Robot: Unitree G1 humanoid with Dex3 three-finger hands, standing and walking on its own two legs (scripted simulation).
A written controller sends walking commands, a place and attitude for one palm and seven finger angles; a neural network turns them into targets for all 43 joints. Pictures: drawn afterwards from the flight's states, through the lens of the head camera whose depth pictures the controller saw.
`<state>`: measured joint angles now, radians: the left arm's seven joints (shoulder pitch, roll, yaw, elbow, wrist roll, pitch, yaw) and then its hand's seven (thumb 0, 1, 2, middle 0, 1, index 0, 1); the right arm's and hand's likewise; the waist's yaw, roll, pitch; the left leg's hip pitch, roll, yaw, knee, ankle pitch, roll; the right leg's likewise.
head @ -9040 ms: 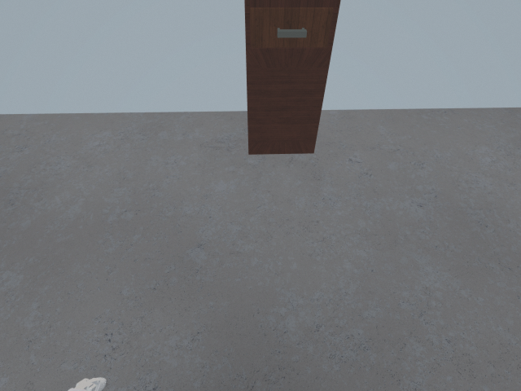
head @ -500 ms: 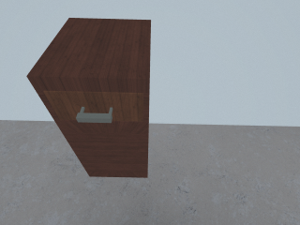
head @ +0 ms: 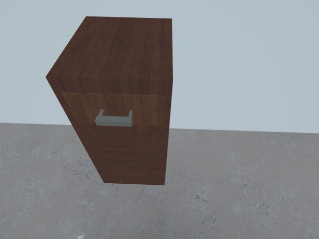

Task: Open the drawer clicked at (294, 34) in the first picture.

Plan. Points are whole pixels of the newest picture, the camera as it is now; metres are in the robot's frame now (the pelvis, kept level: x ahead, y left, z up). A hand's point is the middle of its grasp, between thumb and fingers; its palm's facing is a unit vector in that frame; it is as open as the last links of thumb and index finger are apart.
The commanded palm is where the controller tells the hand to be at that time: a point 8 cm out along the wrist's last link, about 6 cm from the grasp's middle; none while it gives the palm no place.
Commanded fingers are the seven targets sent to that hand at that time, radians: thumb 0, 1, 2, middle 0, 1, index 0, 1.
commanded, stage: raise the hand with hooked fingers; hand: left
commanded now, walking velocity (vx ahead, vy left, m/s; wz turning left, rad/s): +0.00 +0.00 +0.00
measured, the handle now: (115, 116) +0.51 +0.20 -0.05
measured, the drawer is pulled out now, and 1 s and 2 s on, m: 0.00 0.00 0.00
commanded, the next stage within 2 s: move the hooked fingers above the handle in 1.80 s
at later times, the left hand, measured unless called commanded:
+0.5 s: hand (75, 219) +0.17 +0.22 -0.05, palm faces +0.08 -0.06 -0.99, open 9.6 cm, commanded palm +0.16 +0.22 +0.01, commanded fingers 0.00 0.18 0.59 -0.25 -0.76 -0.25 -0.76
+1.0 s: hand (74, 175) +0.25 +0.24 +0.01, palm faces +0.08 -0.10 -0.99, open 12.5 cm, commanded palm +0.23 +0.23 +0.08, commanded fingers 0.00 -0.41 0.34 -0.29 -1.14 -0.29 -1.14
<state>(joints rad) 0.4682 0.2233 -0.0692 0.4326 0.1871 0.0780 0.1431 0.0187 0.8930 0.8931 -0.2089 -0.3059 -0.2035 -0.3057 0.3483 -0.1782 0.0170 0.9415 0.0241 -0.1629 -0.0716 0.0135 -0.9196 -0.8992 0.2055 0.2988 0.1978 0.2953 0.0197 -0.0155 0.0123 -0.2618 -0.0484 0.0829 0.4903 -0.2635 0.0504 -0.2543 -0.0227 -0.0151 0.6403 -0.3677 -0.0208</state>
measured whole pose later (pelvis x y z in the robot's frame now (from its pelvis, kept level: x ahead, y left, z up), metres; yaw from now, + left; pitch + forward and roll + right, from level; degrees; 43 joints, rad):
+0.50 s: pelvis -0.03 -0.03 -0.05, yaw +3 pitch +10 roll +1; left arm 0.28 0.35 -0.08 0.09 1.07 0.00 0.49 0.01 0.38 0.68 -0.26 -0.62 -0.26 -0.62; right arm 0.03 -0.23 -0.01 0.53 -0.06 0.09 -0.02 0.01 -0.91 -0.90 0.20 0.30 0.19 0.29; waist 0.11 0.03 -0.12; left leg -0.72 -0.02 0.01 0.95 -0.41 0.01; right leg -0.67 0.04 -0.09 0.97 -0.47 -0.09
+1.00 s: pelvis +0.00 -0.01 -0.02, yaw +2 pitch +8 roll +1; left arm 0.17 0.39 -0.05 0.04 0.98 0.03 0.34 0.00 -0.19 0.43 -0.30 -1.00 -0.30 -1.00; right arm 0.14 -0.28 -0.05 0.61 -0.03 0.13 -0.03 0.01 -0.91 -0.90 0.20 0.30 0.19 0.29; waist 0.06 0.06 -0.08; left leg -0.48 -0.03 0.05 0.70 -0.35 0.04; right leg -0.45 0.03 -0.04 0.72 -0.40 -0.06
